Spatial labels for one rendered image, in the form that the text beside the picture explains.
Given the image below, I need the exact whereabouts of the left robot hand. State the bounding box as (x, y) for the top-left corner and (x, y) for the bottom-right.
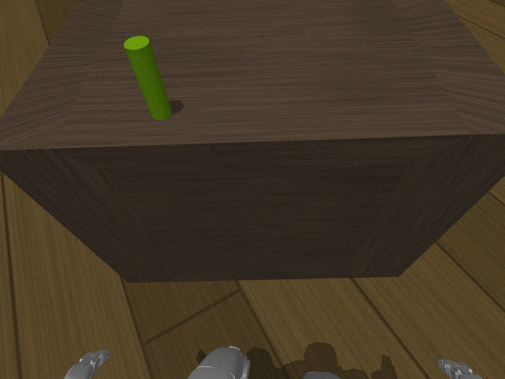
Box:
(64, 350), (110, 379)

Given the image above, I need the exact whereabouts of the can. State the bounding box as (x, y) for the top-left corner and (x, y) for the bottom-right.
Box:
(124, 36), (172, 120)

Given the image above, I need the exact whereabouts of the right robot hand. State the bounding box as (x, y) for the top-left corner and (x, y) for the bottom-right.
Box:
(438, 359), (482, 379)

